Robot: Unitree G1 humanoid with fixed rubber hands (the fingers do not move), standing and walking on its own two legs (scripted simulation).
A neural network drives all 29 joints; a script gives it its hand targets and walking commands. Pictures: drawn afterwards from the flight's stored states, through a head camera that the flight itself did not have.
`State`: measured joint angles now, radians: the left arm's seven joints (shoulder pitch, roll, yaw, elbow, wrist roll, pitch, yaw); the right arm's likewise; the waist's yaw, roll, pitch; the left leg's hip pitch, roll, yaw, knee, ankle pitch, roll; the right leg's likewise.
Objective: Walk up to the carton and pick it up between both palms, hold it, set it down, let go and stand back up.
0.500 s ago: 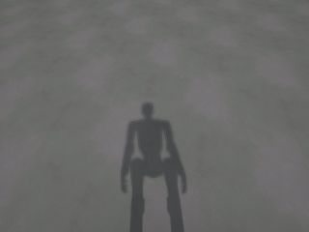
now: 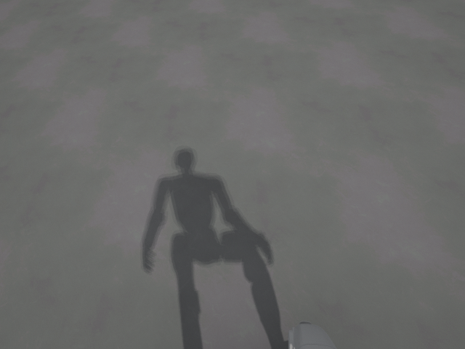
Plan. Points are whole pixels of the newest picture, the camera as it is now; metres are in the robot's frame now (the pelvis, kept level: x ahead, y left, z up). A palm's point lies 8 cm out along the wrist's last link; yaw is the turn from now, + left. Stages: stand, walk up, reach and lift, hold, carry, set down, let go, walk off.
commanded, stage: walk up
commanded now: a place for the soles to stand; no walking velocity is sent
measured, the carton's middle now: out of the picture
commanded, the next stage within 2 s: none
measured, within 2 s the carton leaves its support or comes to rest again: neither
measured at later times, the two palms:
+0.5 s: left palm (214, 284) +0.26 +0.08 -0.13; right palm out of the picture +0.04 -0.40 -0.10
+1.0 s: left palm (373, 212) +0.41 -0.27 -0.10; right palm out of the picture -0.04 -0.53 -0.16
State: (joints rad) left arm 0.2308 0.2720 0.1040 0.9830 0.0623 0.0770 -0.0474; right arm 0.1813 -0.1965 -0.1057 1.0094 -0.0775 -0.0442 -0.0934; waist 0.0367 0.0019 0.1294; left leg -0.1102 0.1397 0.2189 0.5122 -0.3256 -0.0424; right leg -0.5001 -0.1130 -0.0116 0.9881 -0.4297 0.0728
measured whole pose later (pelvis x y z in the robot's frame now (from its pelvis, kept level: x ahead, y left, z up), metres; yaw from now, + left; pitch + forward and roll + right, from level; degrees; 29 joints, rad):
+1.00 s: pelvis +0.14 -0.35 -0.01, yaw -55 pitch -2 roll +2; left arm 0.17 0.22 0.01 0.85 -0.02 0.00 -0.05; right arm 0.33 -0.31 -0.03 0.81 -0.05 0.00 0.02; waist 0.03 0.09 0.11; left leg -0.26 0.16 0.08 1.16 -0.56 0.03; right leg -0.40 0.00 -0.02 0.74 -0.31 -0.06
